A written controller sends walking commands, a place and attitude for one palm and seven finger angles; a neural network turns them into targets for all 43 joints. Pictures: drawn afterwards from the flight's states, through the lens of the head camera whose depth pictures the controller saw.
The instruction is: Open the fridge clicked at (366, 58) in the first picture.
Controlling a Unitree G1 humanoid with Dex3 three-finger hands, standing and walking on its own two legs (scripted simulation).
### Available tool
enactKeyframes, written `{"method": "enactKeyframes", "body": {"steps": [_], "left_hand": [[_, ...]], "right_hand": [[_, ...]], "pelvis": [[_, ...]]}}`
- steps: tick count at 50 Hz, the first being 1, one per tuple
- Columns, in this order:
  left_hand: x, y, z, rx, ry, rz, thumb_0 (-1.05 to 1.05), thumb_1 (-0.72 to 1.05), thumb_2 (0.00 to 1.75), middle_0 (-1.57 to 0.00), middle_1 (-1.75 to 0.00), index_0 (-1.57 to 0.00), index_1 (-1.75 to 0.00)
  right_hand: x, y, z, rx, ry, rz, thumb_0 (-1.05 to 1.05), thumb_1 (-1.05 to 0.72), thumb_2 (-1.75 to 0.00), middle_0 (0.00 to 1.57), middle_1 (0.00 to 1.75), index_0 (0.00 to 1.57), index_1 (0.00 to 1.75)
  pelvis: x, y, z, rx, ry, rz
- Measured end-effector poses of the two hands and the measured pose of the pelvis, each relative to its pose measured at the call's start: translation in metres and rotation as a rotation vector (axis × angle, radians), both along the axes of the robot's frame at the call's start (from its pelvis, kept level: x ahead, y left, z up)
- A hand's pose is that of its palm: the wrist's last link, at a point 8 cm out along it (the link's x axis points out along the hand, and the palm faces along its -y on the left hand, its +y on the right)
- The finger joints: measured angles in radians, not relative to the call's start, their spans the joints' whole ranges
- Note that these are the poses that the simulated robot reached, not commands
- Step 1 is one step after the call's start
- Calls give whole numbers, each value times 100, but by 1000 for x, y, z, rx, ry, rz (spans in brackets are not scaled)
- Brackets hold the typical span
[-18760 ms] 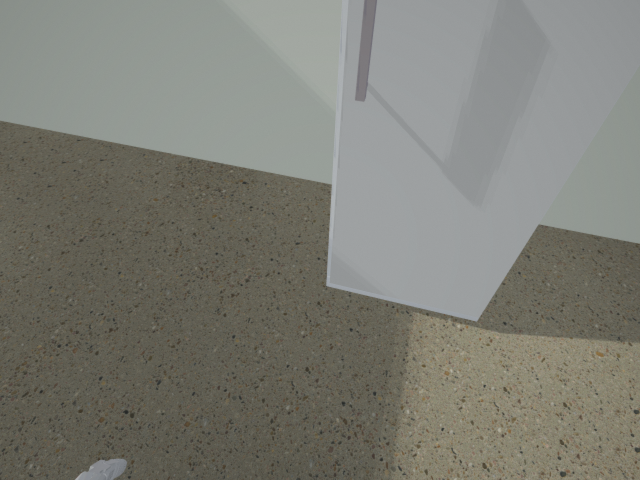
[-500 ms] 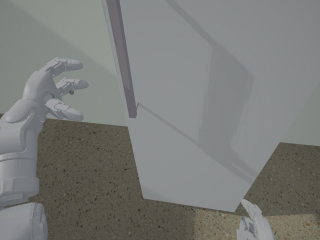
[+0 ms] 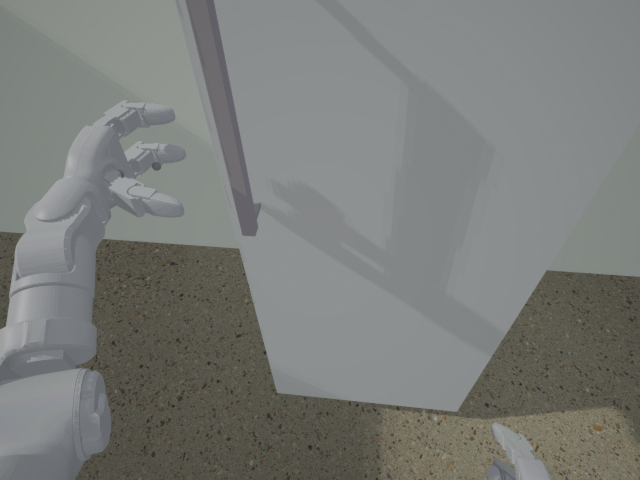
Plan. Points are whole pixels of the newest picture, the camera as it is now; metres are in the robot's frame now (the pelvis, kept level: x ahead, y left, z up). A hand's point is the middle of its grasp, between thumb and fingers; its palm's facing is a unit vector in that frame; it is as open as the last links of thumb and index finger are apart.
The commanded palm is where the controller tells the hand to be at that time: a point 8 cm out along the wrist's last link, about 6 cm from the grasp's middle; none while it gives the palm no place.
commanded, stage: move the hooked fingers beside the handle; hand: left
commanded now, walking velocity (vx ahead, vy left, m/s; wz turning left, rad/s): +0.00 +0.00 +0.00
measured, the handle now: (228, 99) +0.47 +0.13 +0.27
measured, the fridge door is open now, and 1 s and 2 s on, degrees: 0 0 0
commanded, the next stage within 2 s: feel for the door with the fingertips in 1.00 s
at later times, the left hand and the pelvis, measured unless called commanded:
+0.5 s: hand (171, 158) +0.42 +0.20 +0.21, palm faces -0.02 -1.00 -0.04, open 14.0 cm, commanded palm +0.39 +0.24 +0.23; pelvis +0.01 +0.00 +0.00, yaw -1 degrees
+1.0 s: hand (174, 152) +0.42 +0.19 +0.23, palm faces -0.03 -1.00 -0.03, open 14.0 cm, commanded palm +0.39 +0.24 +0.23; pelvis +0.00 +0.00 +0.00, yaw +0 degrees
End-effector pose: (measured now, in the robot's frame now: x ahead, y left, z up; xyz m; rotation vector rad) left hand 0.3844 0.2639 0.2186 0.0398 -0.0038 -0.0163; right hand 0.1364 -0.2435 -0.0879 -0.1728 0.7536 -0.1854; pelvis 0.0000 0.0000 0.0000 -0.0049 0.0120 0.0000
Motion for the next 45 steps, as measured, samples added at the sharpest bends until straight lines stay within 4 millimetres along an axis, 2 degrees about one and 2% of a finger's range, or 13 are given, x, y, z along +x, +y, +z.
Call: {"method": "enactKeyframes", "body": {"steps": [14, 18, 22, 25, 32, 39, 45], "left_hand": [[31, -20, 2, -21, -3, -27, -1, -50, 30, -30, -120, -30, -120], [31, -21, 4, -25, -38, -24, -1, -50, 30, -30, -120, -30, -120], [25, -14, 0, -20, -25, -11, -1, -50, 30, -30, -120, -30, -120], [19, -10, -3, -2, -13, -4, -1, -50, 30, -30, -120, -30, -120], [6, -17, 7, -16, -58, -26, -1, -50, 30, -30, -120, -30, -120], [5, -20, 3, -16, -10, -11, -1, -50, 30, -30, -120, -30, -120], [10, -18, 3, -10, -9, 0, -1, -50, 30, -30, -120, -30, -120]], "right_hand": [[-25, -8, -9, -14, 83, -42, 1, -90, -90, 20, 30, 20, 30], [-31, -8, -9, -3, 86, -59, 1, -90, -90, 20, 30, 20, 30], [-32, -8, -9, 6, 87, -66, 1, -90, -90, 20, 30, 20, 30], [-30, -7, -9, 3, 86, -58, 1, -90, -90, 20, 30, 20, 30], [-11, -2, -4, 0, 44, -17, 1, -90, -90, 20, 30, 20, 30], [8, 6, 4, 12, -16, 7, 1, -90, -90, 20, 30, 20, 30], [4, 6, 4, 7, -13, 9, 1, -90, -89, 20, 30, 20, 30]], "pelvis": [[3, 2, 0, 0, 19, -8], [5, 3, 1, 1, 18, -21], [6, 3, 1, 1, 14, -25], [6, 3, 1, 0, 9, -20], [3, 3, 1, -1, -4, -7], [-2, 2, 1, 1, -6, -3], [-5, 1, 1, 1, -4, 0]]}}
